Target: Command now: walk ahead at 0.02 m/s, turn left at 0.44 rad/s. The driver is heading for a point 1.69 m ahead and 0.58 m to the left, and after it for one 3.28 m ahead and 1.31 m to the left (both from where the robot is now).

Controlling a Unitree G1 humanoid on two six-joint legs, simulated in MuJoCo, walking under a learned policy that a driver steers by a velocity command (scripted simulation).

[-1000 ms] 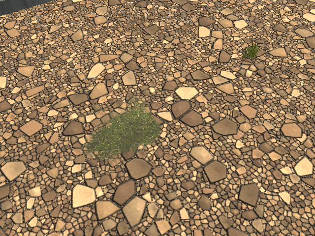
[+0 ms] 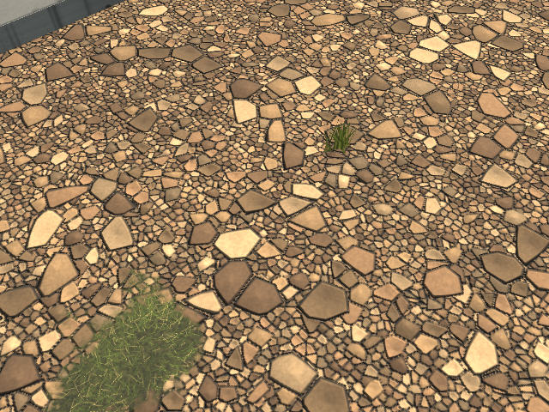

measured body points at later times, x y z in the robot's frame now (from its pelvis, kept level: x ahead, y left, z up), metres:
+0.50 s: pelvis -0.02 +0.02 +0.00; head +0.01 +0.04 +0.45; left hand +0.03 +0.32 -0.12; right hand +0.16 -0.23 -0.10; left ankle -0.02 +0.10 -0.74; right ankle +0.02 -0.11 -0.70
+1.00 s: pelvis -0.03 +0.00 +0.00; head +0.00 +0.01 +0.45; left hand -0.08 +0.29 -0.11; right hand +0.22 -0.16 -0.11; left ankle -0.11 +0.08 -0.71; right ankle +0.03 -0.09 -0.74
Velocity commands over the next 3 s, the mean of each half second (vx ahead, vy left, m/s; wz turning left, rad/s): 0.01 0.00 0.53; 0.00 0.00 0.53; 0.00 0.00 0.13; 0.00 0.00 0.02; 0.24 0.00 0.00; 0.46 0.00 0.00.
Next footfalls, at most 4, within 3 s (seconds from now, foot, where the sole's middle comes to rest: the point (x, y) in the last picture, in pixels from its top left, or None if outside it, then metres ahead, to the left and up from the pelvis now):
0.10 left None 0.02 0.10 -0.77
0.62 right None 0.06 -0.08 -0.77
1.04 left None -0.07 0.10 -0.77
1.40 right None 0.04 -0.08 -0.77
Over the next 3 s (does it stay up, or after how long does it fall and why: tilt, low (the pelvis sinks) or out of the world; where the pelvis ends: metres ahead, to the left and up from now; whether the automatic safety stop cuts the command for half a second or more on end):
stays up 0.26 0.20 0.00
